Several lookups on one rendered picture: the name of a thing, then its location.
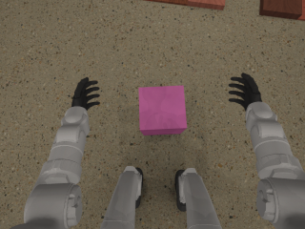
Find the robot left forearm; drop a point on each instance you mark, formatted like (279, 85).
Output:
(67, 150)

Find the right robot foot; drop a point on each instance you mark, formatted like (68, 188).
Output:
(180, 205)

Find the robot right hand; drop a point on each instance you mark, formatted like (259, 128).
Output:
(251, 93)

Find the left robot upper arm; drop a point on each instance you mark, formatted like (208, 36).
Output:
(53, 206)

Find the carton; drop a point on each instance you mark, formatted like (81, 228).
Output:
(162, 110)

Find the robot right forearm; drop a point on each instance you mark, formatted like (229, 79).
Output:
(274, 157)

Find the robot left hand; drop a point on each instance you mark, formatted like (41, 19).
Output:
(80, 98)

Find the robot left thigh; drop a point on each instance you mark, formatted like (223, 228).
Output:
(120, 213)

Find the right robot upper arm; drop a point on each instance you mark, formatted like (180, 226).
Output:
(281, 201)

